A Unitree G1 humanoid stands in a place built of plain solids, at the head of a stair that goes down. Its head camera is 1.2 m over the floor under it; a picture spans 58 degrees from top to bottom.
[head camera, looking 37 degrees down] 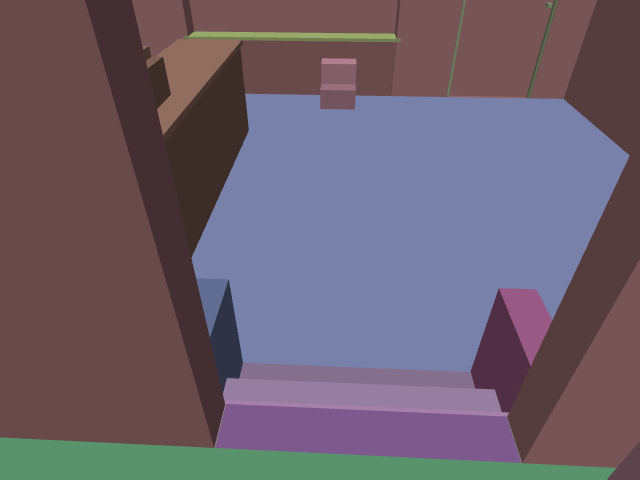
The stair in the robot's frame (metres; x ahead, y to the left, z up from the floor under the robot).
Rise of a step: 0.20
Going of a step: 0.21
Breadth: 1.00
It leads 3 degrees to the right of straight ahead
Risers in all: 3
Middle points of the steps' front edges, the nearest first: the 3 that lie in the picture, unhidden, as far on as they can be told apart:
0.75 -0.14 0.00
0.97 -0.15 -0.20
1.18 -0.16 -0.39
